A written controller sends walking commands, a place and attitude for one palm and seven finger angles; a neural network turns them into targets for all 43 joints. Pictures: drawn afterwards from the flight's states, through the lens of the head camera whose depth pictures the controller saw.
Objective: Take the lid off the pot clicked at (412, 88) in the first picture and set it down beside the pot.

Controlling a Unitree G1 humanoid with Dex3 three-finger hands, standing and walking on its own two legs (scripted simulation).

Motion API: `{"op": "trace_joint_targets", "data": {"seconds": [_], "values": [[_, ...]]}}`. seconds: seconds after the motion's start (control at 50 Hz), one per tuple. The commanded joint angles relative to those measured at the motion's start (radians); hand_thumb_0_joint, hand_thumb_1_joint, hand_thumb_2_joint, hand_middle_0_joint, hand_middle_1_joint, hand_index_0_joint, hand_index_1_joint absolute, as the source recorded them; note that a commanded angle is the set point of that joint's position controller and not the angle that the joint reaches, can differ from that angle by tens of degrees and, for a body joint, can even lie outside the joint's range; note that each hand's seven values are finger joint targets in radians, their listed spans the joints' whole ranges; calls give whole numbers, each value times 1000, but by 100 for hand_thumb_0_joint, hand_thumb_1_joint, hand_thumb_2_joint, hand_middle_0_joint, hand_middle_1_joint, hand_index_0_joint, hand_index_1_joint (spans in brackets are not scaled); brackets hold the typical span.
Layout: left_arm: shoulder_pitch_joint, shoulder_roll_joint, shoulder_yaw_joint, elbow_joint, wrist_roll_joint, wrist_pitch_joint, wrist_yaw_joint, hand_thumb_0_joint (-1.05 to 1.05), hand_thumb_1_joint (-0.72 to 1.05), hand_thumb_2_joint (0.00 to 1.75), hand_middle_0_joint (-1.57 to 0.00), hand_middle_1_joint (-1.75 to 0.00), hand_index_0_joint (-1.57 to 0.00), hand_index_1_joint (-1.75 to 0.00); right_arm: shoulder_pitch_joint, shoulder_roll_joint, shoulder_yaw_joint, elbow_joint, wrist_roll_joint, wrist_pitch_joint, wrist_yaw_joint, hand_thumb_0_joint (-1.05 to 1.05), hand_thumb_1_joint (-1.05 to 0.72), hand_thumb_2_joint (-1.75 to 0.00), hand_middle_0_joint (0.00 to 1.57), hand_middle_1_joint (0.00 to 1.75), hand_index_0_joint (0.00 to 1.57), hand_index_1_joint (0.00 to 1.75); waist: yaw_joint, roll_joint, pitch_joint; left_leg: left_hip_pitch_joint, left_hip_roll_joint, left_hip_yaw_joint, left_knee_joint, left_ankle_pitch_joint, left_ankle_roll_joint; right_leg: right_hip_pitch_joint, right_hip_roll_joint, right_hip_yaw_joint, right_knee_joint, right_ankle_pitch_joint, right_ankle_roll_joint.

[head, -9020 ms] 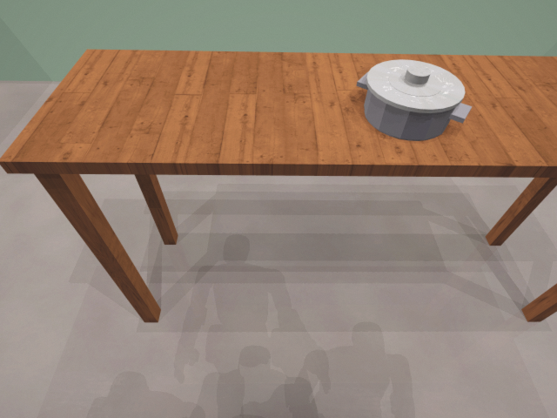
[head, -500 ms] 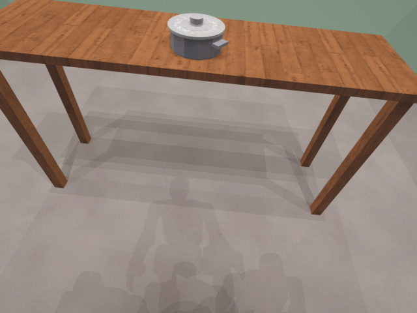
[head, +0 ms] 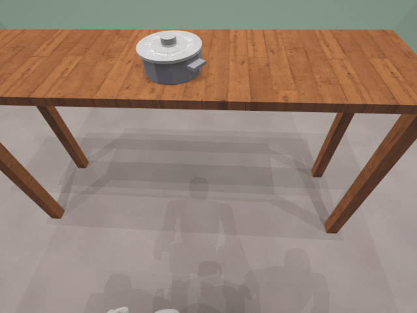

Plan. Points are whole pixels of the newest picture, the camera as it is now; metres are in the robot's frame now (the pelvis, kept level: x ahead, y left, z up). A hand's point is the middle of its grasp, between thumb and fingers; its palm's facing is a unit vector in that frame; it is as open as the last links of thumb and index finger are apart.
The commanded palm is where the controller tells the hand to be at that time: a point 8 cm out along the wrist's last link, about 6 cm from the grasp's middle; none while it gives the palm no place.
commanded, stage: take the last steps up to it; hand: left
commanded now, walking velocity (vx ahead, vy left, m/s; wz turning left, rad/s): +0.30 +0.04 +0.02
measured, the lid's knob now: (168, 38) +0.78 +0.14 +0.15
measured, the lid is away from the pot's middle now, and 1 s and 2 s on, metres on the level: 0.00 0.00 0.00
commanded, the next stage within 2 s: come to a stop and stand still in 0.48 s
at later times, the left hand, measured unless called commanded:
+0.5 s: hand out of the picture +0.14 +0.22 -0.17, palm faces +0.08 -0.98 -0.17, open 7.4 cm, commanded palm none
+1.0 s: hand (134, 239) +0.32 +0.22 -0.16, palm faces +0.03 -0.97 -0.24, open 7.3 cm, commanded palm none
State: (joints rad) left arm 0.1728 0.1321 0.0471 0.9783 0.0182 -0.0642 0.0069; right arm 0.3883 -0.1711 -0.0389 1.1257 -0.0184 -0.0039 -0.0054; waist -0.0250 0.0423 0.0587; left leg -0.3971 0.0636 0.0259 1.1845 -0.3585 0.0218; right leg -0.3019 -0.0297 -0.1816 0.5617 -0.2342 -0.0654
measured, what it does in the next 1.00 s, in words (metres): walks ahead: left foot, then right foot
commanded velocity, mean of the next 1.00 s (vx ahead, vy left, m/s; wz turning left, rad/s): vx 0.04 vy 0.04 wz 0.00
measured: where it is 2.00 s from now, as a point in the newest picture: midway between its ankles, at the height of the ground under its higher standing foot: outside the picture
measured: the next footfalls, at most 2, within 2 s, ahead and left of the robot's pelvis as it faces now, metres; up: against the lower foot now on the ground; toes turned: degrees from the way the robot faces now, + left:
left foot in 0.34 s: +0.22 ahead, +0.14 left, +0.00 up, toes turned +8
right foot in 0.72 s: +0.35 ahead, -0.10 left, +0.00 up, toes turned -8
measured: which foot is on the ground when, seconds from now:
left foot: up 0.00-0.32, down 0.34-0.74, up 0.76-1.00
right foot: down 0.00-0.36, up 0.38-0.70, down 0.72-1.00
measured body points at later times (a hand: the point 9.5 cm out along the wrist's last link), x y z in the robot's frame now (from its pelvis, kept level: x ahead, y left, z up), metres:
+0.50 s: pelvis +0.17 +0.05 +0.01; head +0.19 +0.06 +0.46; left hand +0.14 +0.27 -0.15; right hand +0.25 -0.19 -0.13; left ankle +0.18 +0.14 -0.73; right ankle +0.13 -0.07 -0.65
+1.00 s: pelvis +0.23 +0.03 +0.00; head +0.28 +0.03 +0.45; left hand +0.32 +0.27 -0.14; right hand +0.30 -0.21 -0.16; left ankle +0.21 +0.16 -0.68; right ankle +0.31 -0.09 -0.73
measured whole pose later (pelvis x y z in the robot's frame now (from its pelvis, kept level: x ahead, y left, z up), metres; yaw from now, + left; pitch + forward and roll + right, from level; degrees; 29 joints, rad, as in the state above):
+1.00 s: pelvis +0.23 +0.03 +0.00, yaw +0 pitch +0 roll +1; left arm 0.13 0.15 0.05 0.95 0.04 0.02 0.04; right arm 0.16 -0.19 -0.06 0.98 0.00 0.05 -0.01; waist 0.01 -0.01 0.11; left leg -0.40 0.00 0.01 0.95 -0.50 -0.05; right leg -0.38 -0.10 -0.09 0.55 -0.17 0.00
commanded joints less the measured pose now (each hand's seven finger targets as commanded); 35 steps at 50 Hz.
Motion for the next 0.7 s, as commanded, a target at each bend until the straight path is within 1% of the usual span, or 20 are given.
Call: {"op": "trace_joint_targets", "data": {"seconds": [0.0,0.06,0.14,0.2,0.26,0.28,0.3,0.32,0.34,0.36,0.38,0.4,0.44,0.48,0.54,0.58,0.62,0.64,0.66,0.68], "values": [[104,116,25,4,5,-7,9,0,90,90,-20,-30,-20,-30,43,6,-16,-77,-13,-2,9,0,-90,-90,20,30,20,30,-12,-152,19,-72,68,2,-85,111,-34,-80,-253,219,-430,-111,-64],[141,143,30,19,6,-14,5,0,90,90,-20,-30,-20,-30,-24,11,-19,-111,-10,-8,22,0,-90,-90,20,30,20,30,9,-106,14,-86,63,34,-254,147,-44,-16,-241,208,-433,-78,-85],[199,166,32,49,4,-15,-3,0,90,90,-20,-30,-20,-30,-148,-11,-18,-157,-9,-28,32,0,-90,-90,20,30,20,30,50,-139,17,-128,52,51,-421,151,-45,121,-255,215,-402,-42,-91],[219,174,34,59,8,-10,-3,0,90,90,-20,-30,-20,-30,-213,-23,-16,-188,-6,-38,35,0,-90,-90,20,30,20,30,62,-148,49,-90,35,59,-495,115,-25,131,-276,223,-376,-14,-99],[233,176,35,71,7,-1,-1,0,90,90,-20,-30,-20,-30,-191,-30,-13,-182,-6,-46,30,0,-90,-90,20,30,20,30,44,-135,48,54,-1,101,-605,130,-17,110,-264,195,-294,68,-78],[220,172,35,72,3,3,0,0,90,90,-20,-30,-20,-30,-138,-40,-12,-163,-8,-53,24,0,-90,-90,20,30,20,30,14,-113,27,167,-21,116,-684,145,-12,79,-232,162,-209,117,-58],[218,154,30,66,-1,3,-2,0,90,90,-20,-30,-20,-30,-38,-80,-20,-134,-11,-61,13,0,-90,-90,20,30,20,30,-29,-43,-36,343,-2,80,-751,151,10,26,-182,113,-17,213,-29],[235,109,22,46,-8,3,-8,0,90,90,-20,-30,-20,-30,83,-179,-42,-109,-23,-68,-1,0,-90,-90,20,30,20,30,-67,152,-129,537,211,-192,-800,240,99,-146,-73,23,264,35,29],[202,88,9,14,-7,-5,-9,0,90,90,-20,-30,-20,-30,157,-238,-51,-95,-14,-55,-10,0,-90,-90,20,30,20,30,-76,248,-145,614,370,-385,-871,428,194,-319,-5,37,500,-342,50],[166,107,12,1,-1,7,2,0,90,90,-20,-30,-20,-30,155,-228,-43,-94,-11,-49,-19,0,-90,-90,20,30,20,30,-82,207,-155,549,390,-402,-880,387,219,-343,-32,118,638,-371,39],[123,105,16,3,-4,10,2,0,90,90,-20,-30,-20,-30,79,-182,-35,-110,-9,-48,-22,0,-90,-90,20,30,20,30,-59,124,-80,451,365,-346,-901,343,218,-375,-65,144,690,-291,40],[118,98,16,8,-4,12,-5,0,90,90,-20,-30,-20,-30,13,-142,-21,-129,-7,-54,-22,0,-90,-90,20,30,20,30,-31,53,-29,366,325,-269,-930,317,197,-362,-90,160,679,-216,48],[158,67,12,30,5,28,-9,0,90,90,-20,-30,-20,-30,-41,-93,-3,-132,-3,-69,-24,0,-90,-90,20,30,20,30,19,40,1,274,251,-132,-957,449,155,-296,-101,151,619,-116,70],[197,52,13,31,5,45,-8,0,90,90,-20,-30,-20,-30,-63,-84,-6,-140,0,-77,-25,0,-90,-90,20,30,20,30,49,47,-6,226,224,-57,-968,512,156,-245,-105,138,545,-85,85],[163,49,9,13,6,54,-9,0,90,90,-20,-30,-20,-30,-53,-101,-7,-132,1,-71,-25,0,-90,-90,20,30,20,30,43,68,-15,261,206,-11,-963,517,162,-228,-99,110,392,-58,96],[124,49,6,-5,3,54,-7,0,90,90,-20,-30,-20,-30,-62,-104,-4,-130,-3,-62,-26,0,-90,-90,20,30,20,30,36,68,2,224,207,-2,-929,572,161,-155,-84,94,256,-53,94],[139,43,-3,11,2,53,3,0,90,90,-20,-30,-20,-30,-75,-104,-2,-116,-4,-46,-32,0,-90,-90,20,30,20,30,41,70,-24,235,188,22,-833,662,127,-39,-51,73,115,16,96],[165,54,-2,21,4,48,7,0,90,90,-20,-30,-20,-30,-74,-103,-1,-106,-2,-39,-34,0,-90,-90,20,30,20,30,55,56,-44,245,164,36,-775,649,93,26,-43,68,10,97,98],[200,93,1,27,2,41,11,0,90,90,-20,-30,-20,-30,-72,-91,4,-103,3,-34,-33,0,-90,-90,20,30,20,30,74,4,-57,224,124,37,-717,562,50,106,-54,82,-106,237,98],[227,158,10,37,6,33,21,0,90,90,-20,-30,-20,-30,-50,-67,2,-100,9,-32,-31,0,-90,-90,20,30,20,30,73,-85,-100,161,65,53,-655,378,1,211,-132,195,-82,589,73]]}}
